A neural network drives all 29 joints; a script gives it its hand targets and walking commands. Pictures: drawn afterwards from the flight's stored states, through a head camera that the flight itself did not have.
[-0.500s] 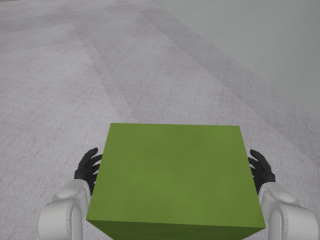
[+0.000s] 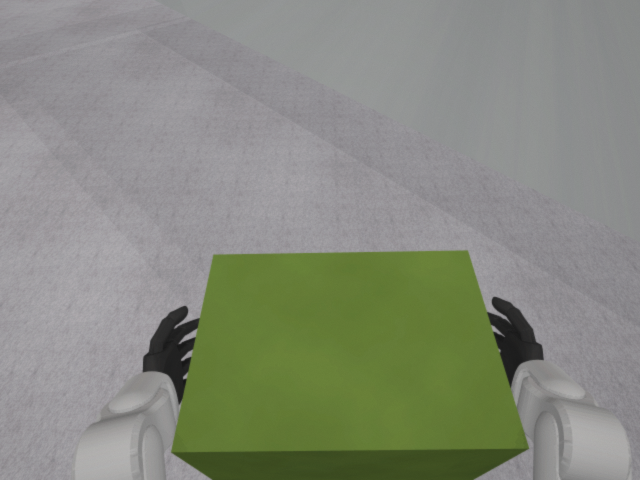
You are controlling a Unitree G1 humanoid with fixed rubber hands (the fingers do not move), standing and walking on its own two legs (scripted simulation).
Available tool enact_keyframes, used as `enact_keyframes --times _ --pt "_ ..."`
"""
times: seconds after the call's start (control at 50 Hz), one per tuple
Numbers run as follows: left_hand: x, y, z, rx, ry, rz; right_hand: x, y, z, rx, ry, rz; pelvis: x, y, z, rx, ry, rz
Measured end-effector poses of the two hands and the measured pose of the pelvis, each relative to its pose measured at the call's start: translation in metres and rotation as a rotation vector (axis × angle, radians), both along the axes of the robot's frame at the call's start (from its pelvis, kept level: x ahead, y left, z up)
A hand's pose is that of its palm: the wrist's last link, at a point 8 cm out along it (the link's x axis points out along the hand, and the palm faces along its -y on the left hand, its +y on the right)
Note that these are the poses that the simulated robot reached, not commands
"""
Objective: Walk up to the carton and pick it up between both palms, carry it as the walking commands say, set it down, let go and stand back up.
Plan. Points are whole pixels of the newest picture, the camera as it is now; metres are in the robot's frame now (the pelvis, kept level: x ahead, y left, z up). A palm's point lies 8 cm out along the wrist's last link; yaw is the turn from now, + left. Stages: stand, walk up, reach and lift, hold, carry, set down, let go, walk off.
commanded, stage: carry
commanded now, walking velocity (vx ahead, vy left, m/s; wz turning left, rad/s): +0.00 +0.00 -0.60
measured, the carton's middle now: (341, 384) +0.25 +0.01 +0.00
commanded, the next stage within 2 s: none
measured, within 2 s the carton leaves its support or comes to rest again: neither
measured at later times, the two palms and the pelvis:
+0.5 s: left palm (308, 399) +0.21 +0.05 +0.07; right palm out of the picture +0.10 -0.31 +0.07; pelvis -0.07 -0.05 +0.00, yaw -18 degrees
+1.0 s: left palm (436, 472) +0.15 -0.07 +0.07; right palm out of the picture -0.08 -0.37 +0.06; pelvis -0.16 -0.07 +0.00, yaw -37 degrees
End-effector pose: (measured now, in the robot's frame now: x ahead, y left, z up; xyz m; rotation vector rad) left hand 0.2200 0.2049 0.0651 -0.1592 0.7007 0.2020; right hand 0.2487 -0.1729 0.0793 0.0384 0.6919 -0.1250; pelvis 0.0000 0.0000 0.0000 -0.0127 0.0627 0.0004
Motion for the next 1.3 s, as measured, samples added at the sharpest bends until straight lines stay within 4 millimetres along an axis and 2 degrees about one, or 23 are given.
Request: enact_keyframes --times 0.1,0.2,0.26,0.32,0.4,0.5,0.62,0.7,0.78,0.88,0.96,1.04,1.12,1.3 --pt "0.003 -0.019 0.011 -0.013 -0.002 -0.086 -0.030 -0.020 0.013 -0.016 -0.001 -0.083 -0.012 -0.006 0.010 -0.030 -0.014 -0.066" --pt "0.018 -0.059 0.024 0.021 -0.040 -0.202 -0.057 -0.058 0.018 -0.021 -0.035 -0.169 -0.026 -0.020 0.009 -0.030 -0.011 -0.136" --pt "0.022 -0.092 0.023 0.039 -0.052 -0.258 -0.076 -0.087 0.007 -0.006 -0.045 -0.225 -0.034 -0.036 -0.001 -0.011 -0.008 -0.180" --pt "0.016 -0.124 0.009 0.028 -0.007 -0.294 -0.100 -0.115 -0.011 0.001 -0.003 -0.273 -0.045 -0.044 -0.005 -0.005 -0.005 -0.218" --pt "-0.002 -0.147 0.000 0.030 0.048 -0.329 -0.133 -0.134 -0.020 0.041 0.048 -0.337 -0.058 -0.048 0.000 0.014 -0.015 -0.261" --pt "-0.013 -0.153 0.004 0.019 0.004 -0.354 -0.152 -0.138 -0.012 0.042 0.001 -0.373 -0.072 -0.047 0.000 0.018 -0.013 -0.309" --pt "-0.021 -0.143 -0.002 -0.005 -0.022 -0.381 -0.166 -0.126 -0.003 0.010 -0.025 -0.394 -0.086 -0.038 -0.005 0.022 -0.005 -0.372" --pt "-0.028 -0.146 0.003 -0.008 0.005 -0.434 -0.193 -0.122 0.001 0.022 0.000 -0.457 -0.096 -0.038 0.005 -0.015 -0.015 -0.440" --pt "-0.031 -0.171 0.015 -0.010 -0.016 -0.516 -0.224 -0.135 0.013 0.004 -0.018 -0.527 -0.108 -0.042 0.011 -0.038 -0.011 -0.493" --pt "-0.038 -0.221 0.025 0.018 -0.058 -0.634 -0.268 -0.164 0.012 -0.002 -0.050 -0.620 -0.129 -0.054 0.006 -0.037 -0.003 -0.565" --pt "-0.058 -0.263 0.011 0.026 -0.033 -0.699 -0.311 -0.191 -0.008 0.005 -0.025 -0.682 -0.149 -0.065 -0.006 -0.014 -0.004 -0.618" --pt "-0.085 -0.283 0.001 0.043 0.028 -0.738 -0.351 -0.200 -0.019 0.055 0.024 -0.748 -0.164 -0.065 -0.002 0.005 -0.018 -0.660" --pt "-0.100 -0.287 0.003 0.029 0.007 -0.758 -0.372 -0.199 -0.015 0.060 -0.004 -0.784 -0.177 -0.063 -0.001 0.013 -0.018 -0.697" --pt "-0.113 -0.273 0.000 -0.005 -0.009 -0.795 -0.392 -0.178 -0.002 0.024 -0.023 -0.821 -0.196 -0.049 -0.001 0.006 -0.009 -0.798"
